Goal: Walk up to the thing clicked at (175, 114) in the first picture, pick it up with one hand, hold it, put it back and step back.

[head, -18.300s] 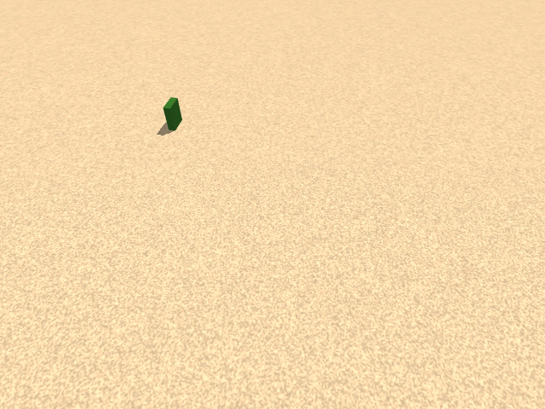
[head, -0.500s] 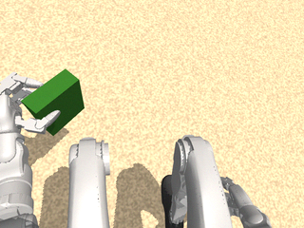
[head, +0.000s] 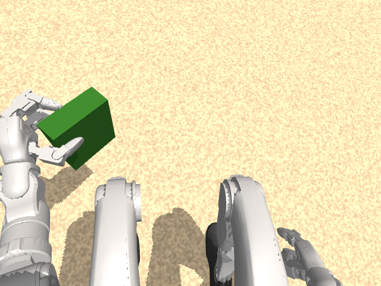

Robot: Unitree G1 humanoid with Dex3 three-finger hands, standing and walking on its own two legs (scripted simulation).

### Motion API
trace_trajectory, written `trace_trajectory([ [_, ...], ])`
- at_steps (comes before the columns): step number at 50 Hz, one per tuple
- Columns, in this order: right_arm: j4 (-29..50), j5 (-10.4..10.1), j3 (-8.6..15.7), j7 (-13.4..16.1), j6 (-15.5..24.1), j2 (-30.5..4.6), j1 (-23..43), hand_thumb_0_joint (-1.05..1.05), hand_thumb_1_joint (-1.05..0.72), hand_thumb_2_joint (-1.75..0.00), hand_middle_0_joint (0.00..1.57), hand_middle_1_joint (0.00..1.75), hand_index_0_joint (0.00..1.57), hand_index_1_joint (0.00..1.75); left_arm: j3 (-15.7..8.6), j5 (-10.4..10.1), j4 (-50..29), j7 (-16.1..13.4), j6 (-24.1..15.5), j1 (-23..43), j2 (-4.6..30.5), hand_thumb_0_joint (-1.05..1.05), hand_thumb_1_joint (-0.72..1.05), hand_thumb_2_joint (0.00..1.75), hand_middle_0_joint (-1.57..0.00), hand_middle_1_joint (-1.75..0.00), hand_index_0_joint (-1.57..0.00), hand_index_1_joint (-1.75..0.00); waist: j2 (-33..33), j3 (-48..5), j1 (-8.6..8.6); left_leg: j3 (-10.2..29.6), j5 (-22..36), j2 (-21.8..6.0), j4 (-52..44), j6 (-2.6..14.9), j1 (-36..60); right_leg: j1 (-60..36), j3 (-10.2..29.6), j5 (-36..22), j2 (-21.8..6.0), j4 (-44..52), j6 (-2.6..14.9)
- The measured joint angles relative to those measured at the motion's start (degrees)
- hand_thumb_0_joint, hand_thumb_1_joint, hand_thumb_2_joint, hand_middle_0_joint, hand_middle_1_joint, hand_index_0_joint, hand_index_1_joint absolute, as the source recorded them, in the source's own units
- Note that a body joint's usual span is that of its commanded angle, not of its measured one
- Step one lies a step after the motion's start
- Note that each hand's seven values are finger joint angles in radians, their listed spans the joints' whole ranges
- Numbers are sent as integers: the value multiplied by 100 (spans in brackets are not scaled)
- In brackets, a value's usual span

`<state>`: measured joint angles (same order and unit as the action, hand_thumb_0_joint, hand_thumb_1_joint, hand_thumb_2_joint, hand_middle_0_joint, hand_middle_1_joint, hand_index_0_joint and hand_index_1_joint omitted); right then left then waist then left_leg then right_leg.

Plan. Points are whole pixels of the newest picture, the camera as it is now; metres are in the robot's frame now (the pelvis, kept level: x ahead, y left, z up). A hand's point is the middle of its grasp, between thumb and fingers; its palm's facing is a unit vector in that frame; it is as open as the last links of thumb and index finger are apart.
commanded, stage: settle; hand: left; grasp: from the side
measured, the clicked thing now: (83, 131) +0.42 +0.22 -0.08
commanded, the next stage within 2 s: lift in 0.30 s
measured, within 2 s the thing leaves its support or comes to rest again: neither
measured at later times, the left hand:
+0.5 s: hand (54, 120) +0.42 +0.25 -0.01, palm faces +0.24 -0.97 -0.06, open 9.2 cm
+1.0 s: hand (32, 107) +0.39 +0.24 +0.09, palm faces +0.21 -0.98 -0.05, open 9.2 cm
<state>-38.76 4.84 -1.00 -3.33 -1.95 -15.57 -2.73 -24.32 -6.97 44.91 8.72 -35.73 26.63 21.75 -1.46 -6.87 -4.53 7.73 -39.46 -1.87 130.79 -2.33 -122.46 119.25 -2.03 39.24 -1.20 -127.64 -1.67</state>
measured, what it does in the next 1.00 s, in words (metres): rises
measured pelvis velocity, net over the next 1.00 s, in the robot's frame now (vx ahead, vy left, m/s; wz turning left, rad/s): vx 0.01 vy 0.00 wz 0.03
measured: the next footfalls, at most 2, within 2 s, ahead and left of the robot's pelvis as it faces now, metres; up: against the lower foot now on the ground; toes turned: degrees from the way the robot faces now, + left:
none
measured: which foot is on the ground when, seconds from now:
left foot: down 0.00-1.00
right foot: down 0.00-1.00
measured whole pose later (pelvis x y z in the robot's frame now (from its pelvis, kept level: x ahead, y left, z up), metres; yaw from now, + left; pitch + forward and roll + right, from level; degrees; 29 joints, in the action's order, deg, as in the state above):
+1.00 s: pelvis +0.01 +0.00 +0.09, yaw +2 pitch +32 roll -4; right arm -35.5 0.3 0.5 -0.3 -0.2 -14.8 -5.3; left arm -19.9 -10.7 28.7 8.5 -26.5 18.4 17.3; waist 0.4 -10.3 -3.0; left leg 5.3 -38.3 -2.4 114.8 -2.0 -108.7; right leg 106.2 -1.6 38.4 -1.8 -112.6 -1.3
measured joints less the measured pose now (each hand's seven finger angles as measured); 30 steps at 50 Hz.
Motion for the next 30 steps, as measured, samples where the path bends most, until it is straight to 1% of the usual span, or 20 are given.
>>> trace_trajectory([
  [3, 4, -14, 7, 7, 6, 1, -29, 0, -90, -90, 20, 30, 20, 30, 20, 22, 50, 22, 23, 23, 8, -1, -43, 110, -91, -125, -85, -121, 18, -27, -15, -29, 13, 7, -50, 9, 31, -29, 20, 0, -12, 36, 0],
  [9, -18, -14, -5, 7, 18, 1, -69, 0, -90, -90, 20, 30, 20, 30, -41, 5, 203, 14, -8, 114, -32, -1, -43, 110, -91, -125, -85, -122, 41, -39, -22, -59, 38, 11, -120, 11, 90, -74, 42, -14, -21, 82, 0],
  [14, -39, -9, -1, 14, 22, 14, -105, 0, -89, -90, 20, 30, 20, 30, -43, 30, 261, 40, -6, 155, -26, -1, -43, 110, -90, -126, -84, -123, 53, -52, -27, -68, 51, 8, -167, 3, 125, -93, 47, -25, -21, 112, 8],
  [20, -73, -7, -8, 19, 35, 20, -138, 0, -89, -90, 20, 30, 20, 30, -72, 10, 364, 37, -34, 251, -44, -1, -43, 111, -90, -126, -84, -123, 58, -61, -41, -75, 52, 5, -230, 4, 169, -130, 46, -26, -22, 170, 9],
  [25, -74, -19, 0, 24, 39, 14, -174, 0, -90, -90, 20, 30, 20, 30, -80, -12, 306, 55, -6, 266, -47, -1, -44, 111, -91, -127, -85, -122, 63, -81, -54, -84, 34, 2, -277, 4, 208, -172, 48, -9, -23, 218, 7],
  [30, -3, -94, 24, 44, 26, 5, -218, 0, -91, -90, 20, 30, 20, 30, -50, -71, 52, 145, 99, 138, -73, -1, -45, 111, -92, -126, -86, -121, 83, -108, -59, -104, 34, 10, -365, 4, 281, -247, 56, 4, -39, 294, 17],
])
